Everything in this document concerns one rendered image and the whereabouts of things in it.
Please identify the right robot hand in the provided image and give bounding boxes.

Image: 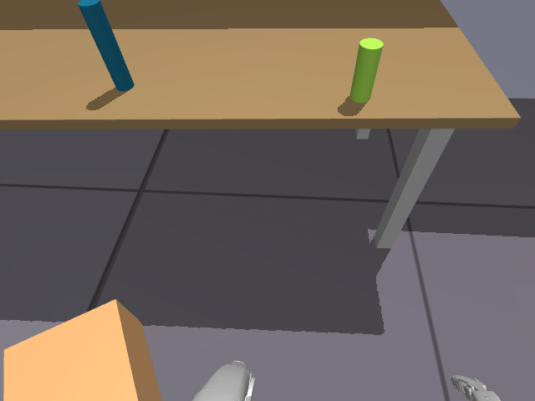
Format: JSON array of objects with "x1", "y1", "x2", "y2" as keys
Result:
[{"x1": 451, "y1": 375, "x2": 501, "y2": 401}]

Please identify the table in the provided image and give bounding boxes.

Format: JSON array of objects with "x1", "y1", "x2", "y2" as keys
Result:
[{"x1": 0, "y1": 0, "x2": 521, "y2": 248}]

